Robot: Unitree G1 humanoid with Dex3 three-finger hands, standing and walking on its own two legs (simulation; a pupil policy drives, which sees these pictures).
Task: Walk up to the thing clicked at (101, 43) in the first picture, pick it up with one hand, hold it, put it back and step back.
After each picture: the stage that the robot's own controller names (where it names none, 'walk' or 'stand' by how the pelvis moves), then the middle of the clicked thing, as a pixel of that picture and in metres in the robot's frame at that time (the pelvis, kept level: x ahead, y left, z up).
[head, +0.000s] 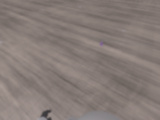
stand; (101, 43) +1.82 -0.27 -0.72
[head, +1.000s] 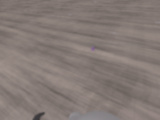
walk; (93, 48) +1.70 +0.06 -0.70
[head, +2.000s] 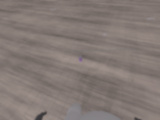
walk; (80, 58) +1.13 +0.27 -0.71
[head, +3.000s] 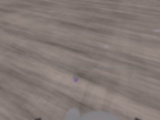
walk; (75, 78) +0.68 +0.24 -0.70
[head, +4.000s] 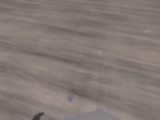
walk; (69, 98) +0.38 +0.21 -0.71
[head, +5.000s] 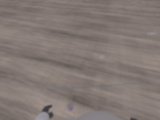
stand; (70, 107) +0.29 +0.22 -0.72
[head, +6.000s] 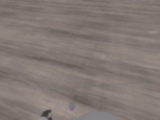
stand; (71, 106) +0.28 +0.21 -0.72
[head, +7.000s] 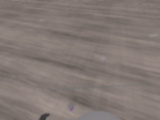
stand; (71, 107) +0.30 +0.22 -0.73
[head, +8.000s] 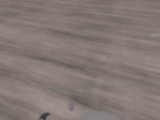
stand; (71, 107) +0.29 +0.21 -0.73
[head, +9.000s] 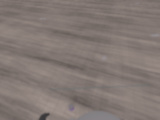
stand; (71, 107) +0.29 +0.21 -0.73
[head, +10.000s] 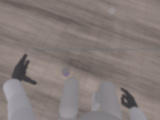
go down; (65, 72) +0.38 +0.22 -0.41
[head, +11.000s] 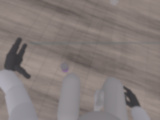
go down; (64, 67) +0.39 +0.22 -0.31
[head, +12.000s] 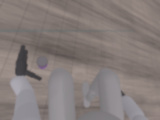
close in; (42, 63) +0.38 +0.26 -0.23
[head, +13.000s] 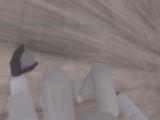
close; (27, 62) +0.38 +0.27 -0.22
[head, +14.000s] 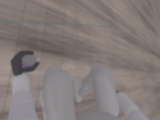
lift; (28, 61) +0.37 +0.27 -0.23
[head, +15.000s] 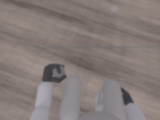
lift; (59, 73) +0.31 +0.22 -0.06
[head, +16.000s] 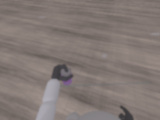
hold; (66, 76) +0.33 +0.17 +0.04
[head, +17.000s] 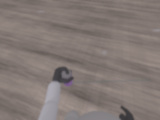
hold; (67, 77) +0.32 +0.17 -0.01
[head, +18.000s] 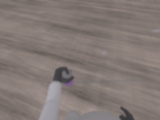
crouch; (67, 77) +0.33 +0.17 -0.01
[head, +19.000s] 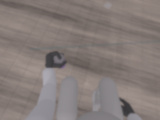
crouch; (60, 61) +0.42 +0.20 -0.10
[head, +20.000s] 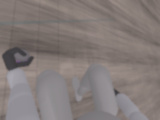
lower; (23, 58) +0.41 +0.27 -0.23
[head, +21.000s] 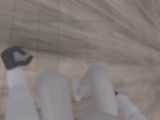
lower; (22, 57) +0.41 +0.28 -0.23
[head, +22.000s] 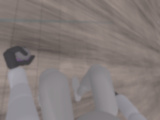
lower; (23, 56) +0.41 +0.28 -0.23
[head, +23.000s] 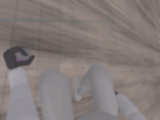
lower; (23, 57) +0.41 +0.27 -0.23
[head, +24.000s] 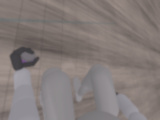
loosen; (28, 57) +0.40 +0.26 -0.23
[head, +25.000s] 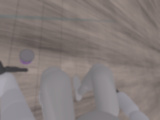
rise; (26, 57) +0.39 +0.26 -0.22
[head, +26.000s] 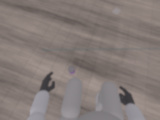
walk; (71, 70) +0.42 +0.19 -0.41
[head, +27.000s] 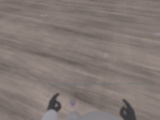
stand; (72, 102) +0.34 +0.18 -0.66
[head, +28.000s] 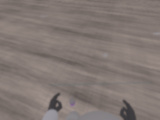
stand; (72, 102) +0.35 +0.19 -0.67
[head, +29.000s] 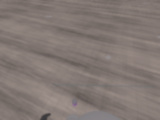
stand; (74, 102) +0.35 +0.17 -0.71
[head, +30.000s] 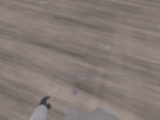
walk; (74, 92) +0.39 +0.15 -0.70
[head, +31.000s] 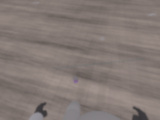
walk; (75, 79) +0.55 +0.21 -0.69
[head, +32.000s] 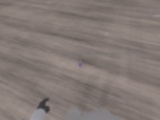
walk; (80, 63) +0.89 +0.19 -0.69
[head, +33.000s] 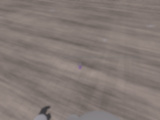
stand; (79, 65) +0.98 +0.19 -0.71
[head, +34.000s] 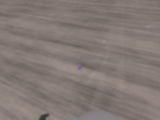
stand; (79, 67) +1.00 +0.21 -0.72
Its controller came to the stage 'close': yes
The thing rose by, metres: 0.71
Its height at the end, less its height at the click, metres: +0.00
